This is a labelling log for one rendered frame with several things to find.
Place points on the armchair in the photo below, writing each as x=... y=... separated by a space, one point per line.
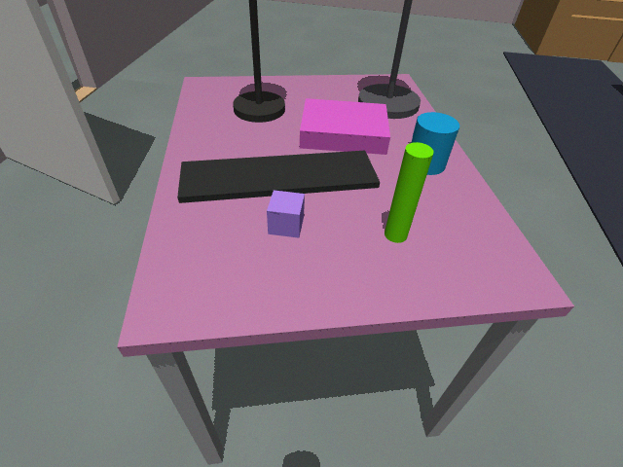
x=591 y=29

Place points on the table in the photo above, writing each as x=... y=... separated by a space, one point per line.
x=210 y=276

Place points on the desk lamp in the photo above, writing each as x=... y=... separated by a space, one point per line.
x=400 y=102
x=258 y=106

